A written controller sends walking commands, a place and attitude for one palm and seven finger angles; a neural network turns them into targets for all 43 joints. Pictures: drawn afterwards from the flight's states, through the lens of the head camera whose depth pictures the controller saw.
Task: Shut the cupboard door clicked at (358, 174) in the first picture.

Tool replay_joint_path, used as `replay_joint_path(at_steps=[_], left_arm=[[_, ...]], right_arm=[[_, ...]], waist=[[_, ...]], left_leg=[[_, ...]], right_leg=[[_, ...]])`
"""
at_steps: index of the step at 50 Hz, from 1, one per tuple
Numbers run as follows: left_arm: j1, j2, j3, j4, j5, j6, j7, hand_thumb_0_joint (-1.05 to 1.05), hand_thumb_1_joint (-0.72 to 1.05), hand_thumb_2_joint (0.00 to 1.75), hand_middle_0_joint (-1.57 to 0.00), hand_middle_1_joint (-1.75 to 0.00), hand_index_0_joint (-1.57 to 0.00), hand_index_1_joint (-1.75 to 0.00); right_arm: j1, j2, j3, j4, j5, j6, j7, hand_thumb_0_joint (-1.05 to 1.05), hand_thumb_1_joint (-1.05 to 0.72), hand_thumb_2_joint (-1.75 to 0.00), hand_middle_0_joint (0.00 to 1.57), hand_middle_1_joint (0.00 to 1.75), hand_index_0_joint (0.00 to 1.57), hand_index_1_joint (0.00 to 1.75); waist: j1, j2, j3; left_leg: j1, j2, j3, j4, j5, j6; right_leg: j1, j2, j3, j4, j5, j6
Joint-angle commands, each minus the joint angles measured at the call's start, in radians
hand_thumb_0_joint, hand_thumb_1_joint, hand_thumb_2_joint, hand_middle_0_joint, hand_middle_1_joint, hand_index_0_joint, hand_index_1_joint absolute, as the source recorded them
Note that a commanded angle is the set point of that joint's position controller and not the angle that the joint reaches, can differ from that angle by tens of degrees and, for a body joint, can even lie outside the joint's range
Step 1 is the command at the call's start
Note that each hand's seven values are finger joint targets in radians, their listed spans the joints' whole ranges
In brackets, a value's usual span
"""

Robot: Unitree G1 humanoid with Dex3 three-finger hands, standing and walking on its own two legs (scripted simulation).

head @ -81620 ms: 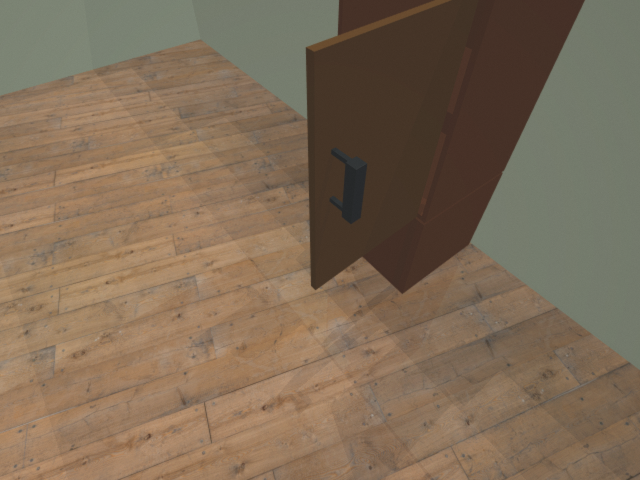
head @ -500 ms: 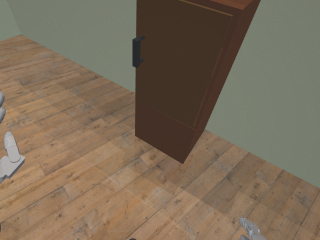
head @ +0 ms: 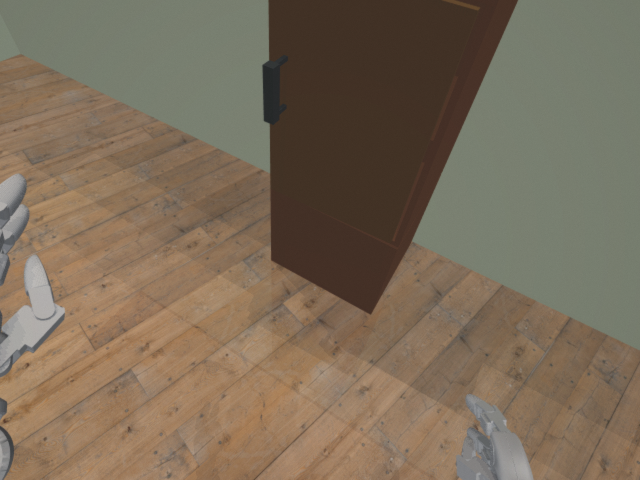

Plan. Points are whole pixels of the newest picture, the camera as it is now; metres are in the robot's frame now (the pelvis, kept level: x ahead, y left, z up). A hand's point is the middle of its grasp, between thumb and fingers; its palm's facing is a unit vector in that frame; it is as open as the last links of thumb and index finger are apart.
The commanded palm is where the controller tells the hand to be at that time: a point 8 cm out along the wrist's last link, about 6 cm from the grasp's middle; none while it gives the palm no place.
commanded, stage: stop stepping back and stand still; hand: left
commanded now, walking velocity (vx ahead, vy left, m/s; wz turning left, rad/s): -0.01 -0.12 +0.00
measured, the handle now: (277, 89) +0.87 +0.13 +0.01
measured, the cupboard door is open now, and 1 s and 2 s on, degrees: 2 2 2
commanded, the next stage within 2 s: let the arm hang, fingers relaxed in 0.90 s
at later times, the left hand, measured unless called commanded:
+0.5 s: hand (3, 375) +0.17 +0.27 +0.15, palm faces +0.48 -0.81 -0.33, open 7.4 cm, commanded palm +0.12 +0.31 +0.18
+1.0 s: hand out of the picture +0.18 +0.29 +0.16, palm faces +0.44 -0.79 -0.43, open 7.4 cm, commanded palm none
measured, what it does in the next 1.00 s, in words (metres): stands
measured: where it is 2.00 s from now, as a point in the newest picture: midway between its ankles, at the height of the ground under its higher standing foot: outside the picture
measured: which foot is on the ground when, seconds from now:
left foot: down 0.00-1.00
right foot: down 0.00-1.00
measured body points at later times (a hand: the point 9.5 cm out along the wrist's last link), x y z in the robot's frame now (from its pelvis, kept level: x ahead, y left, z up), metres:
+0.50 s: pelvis -0.02 +0.00 +0.00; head -0.05 +0.02 +0.45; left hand +0.14 +0.31 +0.17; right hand +0.13 -0.24 -0.08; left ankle +0.04 +0.12 -0.73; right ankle -0.07 -0.09 -0.73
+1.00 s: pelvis -0.01 +0.02 +0.01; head -0.01 +0.03 +0.46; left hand +0.16 +0.33 +0.18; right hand +0.15 -0.20 -0.08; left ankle +0.04 +0.12 -0.73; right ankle -0.07 -0.09 -0.73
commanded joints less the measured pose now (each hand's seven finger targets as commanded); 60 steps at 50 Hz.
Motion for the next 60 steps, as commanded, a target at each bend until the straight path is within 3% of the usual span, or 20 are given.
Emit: replay_joint_path(at_steps=[1,4,7,13,15,18,19,22,24,31,36,44,45,49,50,51,53,55,58,60], left_arm=[[0.185,0.256,0.267,-0.315,-0.021,-0.114,0.028,0.00,0.90,0.90,-0.20,-0.30,-0.20,-0.30],[0.312,0.228,0.294,-0.185,-0.045,-0.098,0.025,0.00,0.90,0.90,-0.20,-0.30,-0.20,-0.30],[0.299,0.213,0.271,-0.110,-0.056,-0.070,0.024,0.00,0.90,0.90,-0.20,-0.30,-0.20,-0.30],[0.165,0.184,0.154,-0.039,-0.034,-0.044,0.028,0.00,0.90,0.90,-0.20,-0.30,-0.20,-0.30],[0.050,0.188,0.121,-0.062,-0.017,-0.050,0.031,0.00,0.90,0.90,-0.20,-0.30,-0.20,-0.30],[-0.076,0.197,0.098,-0.099,0.003,-0.066,0.037,0.00,0.90,0.90,-0.20,-0.30,-0.20,-0.30],[-0.143,0.234,0.114,-0.150,0.009,-0.076,0.040,0.00,0.90,0.90,-0.20,-0.30,-0.20,-0.30],[-0.151,0.207,0.101,-0.127,0.017,-0.097,0.043,0.00,0.90,0.90,-0.20,-0.30,-0.20,-0.30],[-0.134,0.237,0.146,-0.132,0.015,-0.112,0.045,0.00,0.90,0.90,-0.20,-0.30,-0.20,-0.30],[0.056,0.167,0.147,-0.069,-0.008,-0.116,0.027,0.00,0.90,0.90,-0.20,-0.30,-0.20,-0.30],[0.107,0.172,0.146,-0.114,-0.015,-0.103,0.026,0.00,0.90,0.90,-0.20,-0.30,-0.20,-0.30],[0.030,0.214,0.165,-0.133,-0.008,-0.088,0.035,0.00,0.90,0.90,-0.20,-0.30,-0.20,-0.30],[0.036,0.188,0.145,-0.113,-0.007,-0.087,0.033,0.00,0.90,0.90,-0.20,-0.30,-0.20,-0.30],[0.005,0.188,0.139,-0.092,-0.004,-0.085,0.032,0.00,0.90,0.90,-0.20,-0.30,-0.20,-0.30],[-0.010,0.003,-0.284,0.635,0.064,0.064,-0.108,0.00,0.90,0.90,-0.20,-0.30,-0.20,-0.30],[-0.023,0.002,-0.271,0.671,0.063,0.143,-0.128,0.00,0.90,0.90,-0.20,-0.30,-0.20,-0.30],[-0.063,-0.018,-0.283,0.706,0.063,0.159,-0.138,0.00,0.90,0.90,-0.20,-0.30,-0.20,-0.30],[-0.101,-0.004,-0.293,0.806,0.070,0.150,-0.145,0.00,0.90,0.90,-0.20,-0.30,-0.20,-0.30],[-0.153,0.014,-0.310,0.976,0.075,0.142,-0.145,0.00,0.90,0.90,-0.20,-0.30,-0.20,-0.30],[-0.166,0.004,-0.328,1.083,0.071,0.145,-0.137,0.00,0.90,0.90,-0.20,-0.30,-0.20,-0.30]], right_arm=[[-0.031,-0.144,-0.062,-0.159,-0.003,-0.040,0.012,0.00,-0.90,-0.90,0.20,0.30,0.20,0.30],[-0.001,-0.143,-0.068,-0.153,0.007,-0.005,0.012,0.00,-0.90,-0.90,0.20,0.30,0.20,0.30],[-0.020,-0.146,-0.067,-0.152,0.023,0.038,0.000,0.00,-0.90,-0.90,0.20,0.30,0.20,0.30],[-0.052,-0.148,-0.051,-0.134,0.028,0.049,-0.024,0.00,-0.90,-0.90,0.20,0.30,0.20,0.30],[-0.067,-0.144,-0.045,-0.124,0.023,0.040,-0.032,0.00,-0.90,-0.90,0.20,0.30,0.20,0.30],[-0.074,-0.142,-0.041,-0.118,0.015,0.026,-0.038,0.00,-0.90,-0.90,0.20,0.30,0.20,0.30],[-0.087,-0.153,-0.046,-0.122,0.012,0.020,-0.043,0.00,-0.90,-0.90,0.20,0.30,0.20,0.30],[-0.083,-0.145,-0.039,-0.117,0.002,0.009,-0.042,0.00,-0.90,-0.90,0.20,0.30,0.20,0.30],[-0.079,-0.151,-0.045,-0.118,-0.003,0.006,-0.041,0.00,-0.90,-0.90,0.20,0.30,0.20,0.30],[-0.063,-0.145,-0.039,-0.145,0.004,-0.005,-0.027,0.00,-0.90,-0.90,0.20,0.30,0.20,0.30],[-0.058,-0.150,-0.039,-0.145,0.003,-0.016,-0.028,0.00,-0.90,-0.90,0.20,0.30,0.20,0.30],[-0.063,-0.156,-0.038,-0.126,-0.002,-0.009,-0.037,0.00,-0.90,-0.90,0.20,0.30,0.20,0.30],[-0.063,-0.144,-0.036,-0.125,0.001,-0.006,-0.037,0.00,-0.90,-0.90,0.20,0.30,0.20,0.30],[-0.068,-0.151,-0.039,-0.122,0.003,0.002,-0.033,0.00,-0.90,-0.90,0.20,0.30,0.20,0.30],[-0.132,-0.336,-0.073,0.060,0.019,-0.043,0.060,0.00,-0.90,-0.90,0.20,0.30,0.20,0.30],[-0.063,-0.300,-0.085,0.076,0.014,0.017,0.065,0.00,-0.90,-0.90,0.20,0.30,0.20,0.30],[-0.044,-0.285,-0.070,0.075,0.001,0.048,0.065,0.00,-0.90,-0.90,0.20,0.30,0.20,0.30],[-0.052,-0.288,-0.056,0.080,-0.007,0.074,0.064,0.00,-0.90,-0.90,0.20,0.30,0.20,0.30],[-0.062,-0.275,-0.045,0.109,-0.017,0.097,0.063,0.00,-0.90,-0.90,0.20,0.30,0.20,0.30],[-0.040,-0.249,-0.036,0.140,-0.023,0.114,0.063,0.00,-0.90,-0.90,0.20,0.30,0.20,0.30]], waist=[[0.015,0.361,-0.259],[-0.002,0.241,-0.335],[-0.012,0.085,-0.332],[-0.007,-0.001,-0.187],[-0.008,0.006,-0.127],[-0.001,0.034,-0.048],[0.001,0.088,-0.013],[0.001,0.169,0.059],[0.007,0.188,0.042],[0.012,0.218,-0.080],[0.013,0.163,-0.190],[0.011,0.153,-0.191],[0.010,0.144,-0.176],[0.009,0.165,-0.135],[-0.009,0.160,-0.030],[-0.001,0.161,-0.097],[0.009,0.142,-0.092],[0.022,0.012,-0.080],[0.015,-0.129,-0.078],[0.009,-0.088,-0.087]], left_leg=[[0.207,0.158,-0.160,-0.123,0.429,0.016],[0.197,0.123,-0.081,-0.031,0.506,-0.004],[0.137,0.106,-0.047,0.012,0.448,-0.001],[0.111,0.066,-0.043,0.013,0.236,0.011],[0.098,0.047,-0.050,0.019,0.150,0.013],[0.103,0.030,-0.053,0.008,0.035,0.021],[0.118,0.024,-0.056,0.001,0.003,0.018],[0.108,0.032,-0.078,-0.047,-0.067,0.017],[0.099,0.040,-0.100,-0.094,-0.091,0.014],[0.047,0.091,-0.175,-0.269,-0.180,0.019],[0.124,0.092,-0.153,-0.235,-0.003,0.017],[0.160,0.072,-0.114,-0.155,0.151,0.013],[0.161,0.071,-0.107,-0.147,0.160,0.014],[0.143,0.064,-0.106,-0.149,0.088,0.009],[0.051,0.083,-0.109,0.015,0.348,0.022],[0.124,0.087,-0.083,0.009,0.342,0.014],[0.074,0.109,-0.115,-0.022,0.255,0.036],[0.025,0.115,-0.164,-0.052,0.236,0.059],[0.056,0.074,-0.162,-0.028,0.200,0.049],[0.093,0.054,-0.141,-0.019,0.234,0.039]], right_leg=[[0.013,0.001,-0.009,-0.110,0.174,0.000],[0.093,-0.043,0.025,-0.124,0.471,-0.011],[0.108,-0.095,0.060,-0.093,0.677,-0.003],[-0.022,-0.135,0.094,-0.146,0.605,0.016],[-0.072,-0.152,0.114,-0.178,0.510,0.011],[-0.159,-0.151,0.140,-0.247,0.226,-0.005],[-0.207,-0.154,0.161,-0.282,0.126,-0.016],[-0.246,-0.130,0.147,-0.310,-0.064,-0.035],[-0.211,-0.107,0.124,-0.297,-0.071,-0.030],[-0.017,-0.022,0.032,-0.185,0.067,-0.003],[0.022,-0.024,0.021,-0.172,0.168,0.004],[-0.004,-0.057,0.038,-0.189,0.243,0.000],[-0.013,-0.062,0.040,-0.193,0.252,0.001],[-0.044,-0.069,0.051,-0.222,0.201,-0.006],[-0.118,-0.137,-0.002,-0.079,0.358,-0.034],[-0.133,-0.132,0.059,-0.103,0.290,-0.040],[-0.152,-0.102,0.023,-0.062,0.124,-0.036],[-0.101,-0.085,0.021,-0.048,0.102,-0.039],[-0.110,-0.127,0.081,-0.100,0.139,-0.061],[-0.105,-0.149,0.096,-0.104,0.183,-0.073]])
